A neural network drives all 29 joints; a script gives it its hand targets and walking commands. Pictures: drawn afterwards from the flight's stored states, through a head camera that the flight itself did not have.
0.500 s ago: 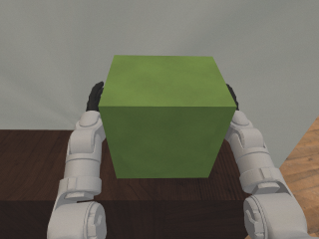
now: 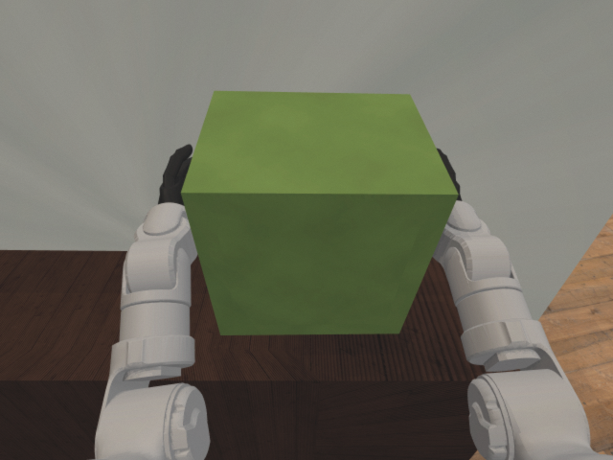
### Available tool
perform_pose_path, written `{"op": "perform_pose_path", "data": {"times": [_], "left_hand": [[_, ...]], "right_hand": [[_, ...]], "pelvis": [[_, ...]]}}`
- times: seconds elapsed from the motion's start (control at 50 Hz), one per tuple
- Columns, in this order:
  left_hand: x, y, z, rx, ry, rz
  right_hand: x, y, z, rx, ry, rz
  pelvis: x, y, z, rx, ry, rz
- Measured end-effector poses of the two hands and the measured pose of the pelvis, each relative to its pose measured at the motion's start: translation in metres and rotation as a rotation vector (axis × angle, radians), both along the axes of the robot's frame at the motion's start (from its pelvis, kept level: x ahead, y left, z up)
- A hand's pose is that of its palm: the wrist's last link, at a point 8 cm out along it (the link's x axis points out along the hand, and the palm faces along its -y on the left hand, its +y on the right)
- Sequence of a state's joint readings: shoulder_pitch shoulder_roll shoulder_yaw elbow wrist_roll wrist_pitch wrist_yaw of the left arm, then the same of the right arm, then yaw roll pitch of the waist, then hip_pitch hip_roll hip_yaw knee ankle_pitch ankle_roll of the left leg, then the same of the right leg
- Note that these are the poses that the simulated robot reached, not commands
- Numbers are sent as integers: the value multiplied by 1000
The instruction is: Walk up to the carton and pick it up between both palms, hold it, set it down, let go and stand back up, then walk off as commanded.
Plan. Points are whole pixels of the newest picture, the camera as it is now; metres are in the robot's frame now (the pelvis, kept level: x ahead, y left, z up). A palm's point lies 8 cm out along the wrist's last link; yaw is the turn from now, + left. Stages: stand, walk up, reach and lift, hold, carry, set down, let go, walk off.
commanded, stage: hold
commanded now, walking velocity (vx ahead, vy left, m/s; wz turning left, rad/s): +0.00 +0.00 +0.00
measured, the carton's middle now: (311, 219) +0.38 +0.01 +0.18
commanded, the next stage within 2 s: none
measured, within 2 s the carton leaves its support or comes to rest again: neither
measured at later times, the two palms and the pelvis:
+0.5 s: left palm (182, 213) +0.37 +0.18 +0.19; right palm (436, 213) +0.39 -0.16 +0.18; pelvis +0.02 +0.00 +0.00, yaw +0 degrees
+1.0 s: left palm (176, 205) +0.37 +0.18 +0.20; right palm (434, 200) +0.39 -0.15 +0.20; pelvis +0.01 +0.00 +0.00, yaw +0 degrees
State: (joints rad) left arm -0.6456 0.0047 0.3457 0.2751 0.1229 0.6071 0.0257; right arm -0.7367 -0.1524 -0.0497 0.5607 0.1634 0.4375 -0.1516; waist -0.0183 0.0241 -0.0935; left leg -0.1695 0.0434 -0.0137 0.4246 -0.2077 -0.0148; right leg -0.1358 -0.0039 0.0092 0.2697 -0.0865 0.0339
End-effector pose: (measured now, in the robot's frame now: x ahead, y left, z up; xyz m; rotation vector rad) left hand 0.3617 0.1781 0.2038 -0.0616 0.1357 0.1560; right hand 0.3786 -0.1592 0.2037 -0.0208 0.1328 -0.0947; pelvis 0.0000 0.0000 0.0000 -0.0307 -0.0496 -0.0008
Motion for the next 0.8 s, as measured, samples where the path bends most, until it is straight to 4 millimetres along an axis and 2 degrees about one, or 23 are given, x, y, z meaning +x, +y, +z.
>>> {"op": "perform_pose_path", "data": {"times": [0.1, 0.3, 0.46, 0.68, 0.8], "left_hand": [[6, 1, -1, 9, 5, -1], [19, 1, -16, 40, 49, -9], [13, 0, -18, 69, 36, -9], [-2, 0, -12, 40, 22, -5], [-2, 2, -5, 11, 5, 3]], "right_hand": [[8, 1, 0, -9, 4, 6], [20, 1, -17, 22, 47, 1], [14, 0, -22, 60, 32, -4], [-1, -1, -15, 50, 16, -4], [0, 2, -6, 6, -1, 6]], "pelvis": [[5, 0, 0, 1, 6, 0], [17, 1, 1, -1, 18, 0], [19, 3, 1, -3, 17, 1], [8, 2, 1, -1, -5, 2], [4, 1, 1, -1, -10, 2]]}}
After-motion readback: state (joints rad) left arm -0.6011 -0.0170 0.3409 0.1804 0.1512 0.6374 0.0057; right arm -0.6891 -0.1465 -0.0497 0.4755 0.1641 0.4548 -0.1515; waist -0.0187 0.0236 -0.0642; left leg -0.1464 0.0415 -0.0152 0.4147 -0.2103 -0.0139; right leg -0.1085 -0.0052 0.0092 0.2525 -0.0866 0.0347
